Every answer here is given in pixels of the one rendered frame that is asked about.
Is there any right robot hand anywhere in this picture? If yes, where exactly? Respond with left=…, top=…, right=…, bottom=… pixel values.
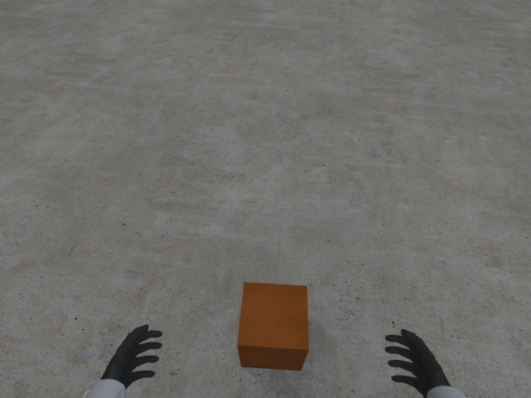
left=385, top=329, right=451, bottom=398

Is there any carton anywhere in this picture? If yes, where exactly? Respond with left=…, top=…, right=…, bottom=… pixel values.
left=237, top=282, right=309, bottom=371

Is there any left robot hand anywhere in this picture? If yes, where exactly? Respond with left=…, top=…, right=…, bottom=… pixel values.
left=101, top=324, right=163, bottom=390

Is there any robot left forearm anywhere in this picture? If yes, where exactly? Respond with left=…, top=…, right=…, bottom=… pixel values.
left=82, top=379, right=126, bottom=398

